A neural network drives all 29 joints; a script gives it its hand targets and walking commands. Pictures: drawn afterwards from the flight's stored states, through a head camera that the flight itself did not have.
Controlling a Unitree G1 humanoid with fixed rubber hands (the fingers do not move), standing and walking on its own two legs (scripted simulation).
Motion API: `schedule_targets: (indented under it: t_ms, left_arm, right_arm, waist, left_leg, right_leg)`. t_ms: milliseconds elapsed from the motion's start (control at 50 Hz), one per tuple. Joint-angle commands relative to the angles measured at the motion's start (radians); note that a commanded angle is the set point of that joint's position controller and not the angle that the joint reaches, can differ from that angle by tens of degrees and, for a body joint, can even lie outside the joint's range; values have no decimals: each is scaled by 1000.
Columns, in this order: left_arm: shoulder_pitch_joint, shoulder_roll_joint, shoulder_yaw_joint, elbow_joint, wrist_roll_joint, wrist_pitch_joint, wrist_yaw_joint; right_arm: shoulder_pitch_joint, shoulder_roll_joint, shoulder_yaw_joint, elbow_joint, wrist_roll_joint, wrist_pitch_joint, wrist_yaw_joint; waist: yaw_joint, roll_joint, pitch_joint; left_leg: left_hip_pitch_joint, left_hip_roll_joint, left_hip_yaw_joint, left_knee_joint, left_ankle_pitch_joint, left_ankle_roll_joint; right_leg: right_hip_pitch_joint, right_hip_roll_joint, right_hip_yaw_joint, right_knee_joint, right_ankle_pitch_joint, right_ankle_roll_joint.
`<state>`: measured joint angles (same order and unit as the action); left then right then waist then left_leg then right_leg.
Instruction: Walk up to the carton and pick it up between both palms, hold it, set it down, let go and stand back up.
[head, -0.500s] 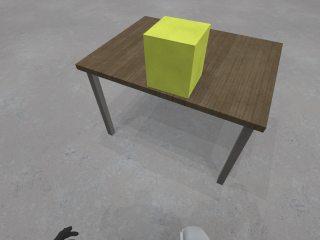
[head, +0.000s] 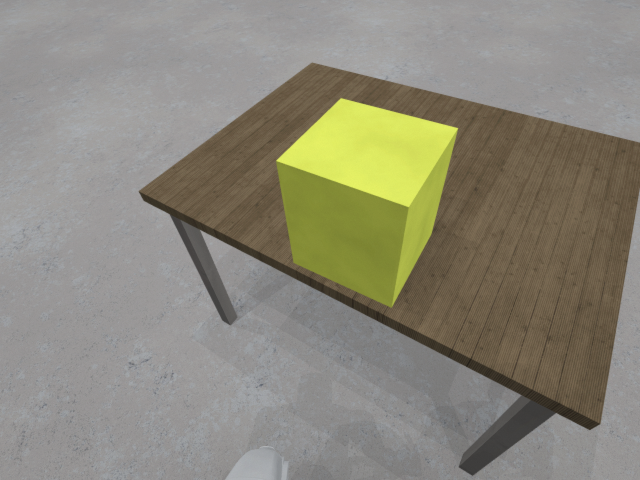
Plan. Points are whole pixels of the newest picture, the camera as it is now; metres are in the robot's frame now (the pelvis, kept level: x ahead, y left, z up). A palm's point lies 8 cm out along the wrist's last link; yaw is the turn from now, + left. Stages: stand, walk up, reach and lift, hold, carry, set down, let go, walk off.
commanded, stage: walk up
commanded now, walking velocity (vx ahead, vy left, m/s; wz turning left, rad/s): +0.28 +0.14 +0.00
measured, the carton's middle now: (366, 203) +0.57 -0.02 -0.01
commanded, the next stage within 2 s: none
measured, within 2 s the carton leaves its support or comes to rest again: neither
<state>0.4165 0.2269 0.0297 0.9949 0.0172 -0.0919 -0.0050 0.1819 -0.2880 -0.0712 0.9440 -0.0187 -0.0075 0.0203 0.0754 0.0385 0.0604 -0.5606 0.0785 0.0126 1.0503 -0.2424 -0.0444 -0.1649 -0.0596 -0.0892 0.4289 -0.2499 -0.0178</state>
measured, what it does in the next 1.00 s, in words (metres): walks ahead: left foot, then right foot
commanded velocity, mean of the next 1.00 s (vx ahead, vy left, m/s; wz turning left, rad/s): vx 0.08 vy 0.02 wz -0.02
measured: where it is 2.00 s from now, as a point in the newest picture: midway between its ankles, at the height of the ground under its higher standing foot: outside the picture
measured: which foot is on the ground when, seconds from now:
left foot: up 0.00-0.18, down 0.20-1.00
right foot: down 0.00-0.22, up 0.24-0.66, down 0.68-1.00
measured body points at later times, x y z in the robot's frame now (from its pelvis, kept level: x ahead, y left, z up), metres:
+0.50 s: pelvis +0.15 +0.10 +0.00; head +0.19 +0.13 +0.44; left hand +0.21 +0.34 -0.17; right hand +0.16 -0.15 -0.13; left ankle +0.18 +0.17 -0.75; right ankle +0.14 -0.07 -0.68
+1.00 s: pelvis +0.16 +0.08 +0.00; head +0.15 +0.09 +0.45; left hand +0.18 +0.29 -0.17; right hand +0.16 -0.15 -0.16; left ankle +0.18 +0.17 -0.75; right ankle +0.17 -0.01 -0.75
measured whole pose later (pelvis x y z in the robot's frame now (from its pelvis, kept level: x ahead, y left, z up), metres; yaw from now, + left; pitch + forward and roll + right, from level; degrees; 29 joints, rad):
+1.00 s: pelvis +0.16 +0.08 +0.00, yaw +1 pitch -2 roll +0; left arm 0.24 0.14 0.00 1.14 0.00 0.00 0.04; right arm 0.30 -0.16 0.00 1.10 -0.01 0.00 -0.03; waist -0.02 -0.01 0.02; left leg -0.16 0.00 0.11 0.38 -0.18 0.05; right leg -0.13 0.04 -0.04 0.36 -0.19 -0.04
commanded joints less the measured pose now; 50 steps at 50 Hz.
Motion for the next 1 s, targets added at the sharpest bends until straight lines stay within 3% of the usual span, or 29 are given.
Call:
schedule_targets:
  t_ms: [0,40,80,120,160,180,200,220,240,260,280,300,320,340,360,400,480,540,580,600,620,640,660,680,700,740,840,900,980]
  left_arm:
    - [-100,134,25,-77,11,-20,6]
    - [-46,117,20,-52,9,-14,8]
    - [4,146,28,-27,4,-3,9]
    - [-40,199,50,-35,6,6,15]
    - [-74,203,60,-38,6,17,22]
    - [16,137,43,37,-4,35,22]
    - [121,47,28,33,6,43,26]
    - [246,2,24,63,-11,51,30]
    - [224,39,26,57,0,64,29]
    - [100,78,39,30,8,75,16]
    - [5,90,51,11,14,76,0]
    - [-63,69,50,0,15,75,-13]
    - [-118,6,31,-2,-16,91,-3]
    - [-96,6,31,-7,-14,89,2]
    - [-62,5,31,14,-10,93,8]
    - [-6,11,33,50,-8,118,22]
    - [-96,13,22,29,-11,148,38]
    - [-150,29,14,23,-13,147,49]
    - [-157,39,11,28,-14,143,51]
    - [-143,36,8,37,-10,138,50]
    - [-128,28,1,46,-4,129,50]
    - [-125,45,1,57,5,117,52]
    - [-143,84,4,57,13,107,55]
    - [-220,87,2,55,-11,107,53]
    - [-265,43,-8,57,-12,104,45]
    - [-239,-36,-30,69,-10,92,42]
    - [-149,19,-15,118,-17,89,48]
    - [-134,13,-17,127,-12,86,44]
    - [-124,6,-20,140,-11,82,43]
  right_arm:
    - [49,46,28,-38,7,15,26]
    - [-29,32,33,-61,6,10,32]
    - [-62,14,32,-76,3,5,26]
    - [-28,-12,25,-72,1,-2,17]
    - [67,-27,14,-35,-3,-17,6]
    - [179,-32,9,-23,-29,-62,-1]
    - [306,-168,-22,20,-35,-82,-9]
    - [354,-261,-45,49,-4,-67,-20]
    - [329,-253,-52,49,27,-55,-25]
    - [244,-176,-32,17,27,-52,-23]
    - [169,-99,-4,-2,15,-52,-19]
    - [133,-49,11,-9,4,-58,-21]
    - [-15,37,49,-40,26,-66,-45]
    - [39,16,41,-19,26,-77,-44]
    - [87,6,40,6,24,-81,-42]
    - [125,10,49,21,22,-80,-43]
    - [105,-19,56,19,3,-68,-44]
    - [116,-32,53,23,-4,-45,-48]
    - [116,-32,51,25,-1,-27,-51]
    - [93,-34,50,21,5,-18,-53]
    - [73,-37,47,20,12,-11,-54]
    - [82,-16,50,20,14,-8,-52]
    - [134,20,55,23,17,-2,-49]
    - [222,93,69,56,24,17,-50]
    - [220,89,74,76,12,25,-52]
    - [156,-2,47,76,6,20,-50]
    - [158,69,63,116,5,5,-46]
    - [139,64,61,129,9,0,-49]
    - [153,73,64,148,10,-3,-51]
  waist:
    - [-88,-226,9]
    - [-48,-227,23]
    - [-24,-225,16]
    - [-48,-213,1]
    - [-89,-149,-25]
    - [-170,-129,-132]
    - [-141,154,-202]
    - [-116,303,-219]
    - [-112,337,-251]
    - [-109,267,-149]
    - [-94,200,-55]
    - [-93,161,-6]
    - [-44,130,41]
    - [-47,169,-9]
    - [-42,175,-38]
    - [-24,147,-114]
    - [-32,140,-118]
    - [-67,137,-128]
    - [-76,117,-132]
    - [-60,87,-125]
    - [-37,33,-110]
    - [-47,-54,-103]
    - [-104,-164,-84]
    - [-157,-282,-36]
    - [-153,-324,13]
    - [-129,-223,30]
    - [-98,-50,42]
    - [-84,4,37]
    - [-82,19,25]
  left_leg:
    - [80,27,27,-261,192,-20]
    - [136,22,59,-357,236,-17]
    - [172,25,73,-398,201,-11]
    - [177,36,53,-447,124,6]
    - [271,29,67,-576,115,20]
    - [438,69,32,-640,184,14]
    - [622,283,-217,-629,424,11]
    - [780,404,-464,-673,572,121]
    - [690,444,-589,-761,343,201]
    - [518,401,-529,-856,97,181]
    - [433,317,-434,-877,48,138]
    - [402,261,-302,-849,215,104]
    - [306,177,-90,-723,1032,117]
    - [382,156,-44,-681,1259,139]
    - [406,163,-27,-678,1275,163]
    - [448,163,-14,-673,1224,173]
    - [391,162,-5,-685,1005,210]
    - [401,180,-48,-681,828,249]
    - [387,201,-95,-689,639,261]
    - [358,200,-106,-686,517,251]
    - [311,185,-106,-679,386,217]
    - [268,142,-93,-655,276,172]
    - [253,66,-43,-611,136,136]
    - [361,-14,14,-652,-46,110]
    - [469,-2,-7,-679,-22,97]
    - [451,23,-29,-693,80,103]
    - [368,33,-39,-763,39,92]
    - [362,30,-40,-782,11,86]
    - [353,32,-45,-792,-9,86]
  right_leg:
    - [-77,-212,44,-191,559,-67]
    - [-89,-207,51,-197,533,-59]
    - [-64,-240,112,-186,499,-71]
    - [-9,-274,137,-151,425,-74]
    - [21,-255,131,-50,323,-50]
    - [49,-82,7,175,148,-7]
    - [-118,11,-38,419,-209,33]
    - [-335,70,11,572,-369,54]
    - [-342,28,43,679,-389,49]
    - [-326,9,90,731,-363,39]
    - [-326,-15,104,720,-270,31]
    - [-323,-32,112,672,-181,31]
    - [-193,1,125,573,-150,26]
    - [-209,48,106,573,-167,28]
    - [-195,58,101,587,-135,29]
    - [-145,70,107,559,-99,28]
    - [-99,52,109,383,-77,15]
    - [-72,42,96,271,-80,6]
    - [-32,31,90,193,-86,-3]
    - [10,24,86,110,-41,-10]
    - [76,5,102,-26,103,-16]
    - [124,-44,170,-74,236,-23]
    - [108,-127,276,-113,313,-46]
    - [-78,-164,295,-135,256,-106]
    - [-196,-137,296,-175,94,-92]
    - [-133,-65,224,-193,75,-26]
    - [-29,-45,206,-169,70,-37]
    - [-24,-44,204,-167,62,-42]
    - [-12,-37,193,-164,68,-42]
